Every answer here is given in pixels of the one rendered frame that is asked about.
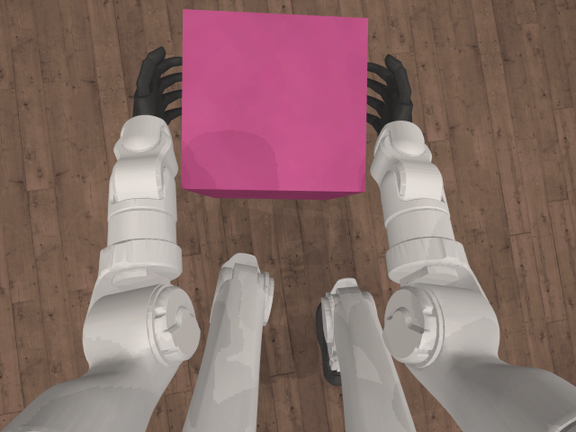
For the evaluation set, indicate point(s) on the robot left upper arm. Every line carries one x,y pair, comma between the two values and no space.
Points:
134,343

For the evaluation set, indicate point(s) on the left robot forearm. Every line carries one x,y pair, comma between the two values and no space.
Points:
141,245

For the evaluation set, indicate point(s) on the left robot hand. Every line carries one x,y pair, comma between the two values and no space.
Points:
149,98

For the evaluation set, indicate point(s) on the right robot hand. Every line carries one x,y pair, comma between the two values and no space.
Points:
396,104

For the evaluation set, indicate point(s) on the right robot forearm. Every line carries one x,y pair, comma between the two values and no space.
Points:
422,246

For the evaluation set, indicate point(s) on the robot right upper arm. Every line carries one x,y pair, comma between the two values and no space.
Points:
449,339

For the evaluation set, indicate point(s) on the right robot thigh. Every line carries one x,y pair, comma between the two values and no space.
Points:
373,398

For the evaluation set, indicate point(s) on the carton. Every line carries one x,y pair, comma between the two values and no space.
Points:
273,105

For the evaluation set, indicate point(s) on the left robot shin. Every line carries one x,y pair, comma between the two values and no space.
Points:
227,270

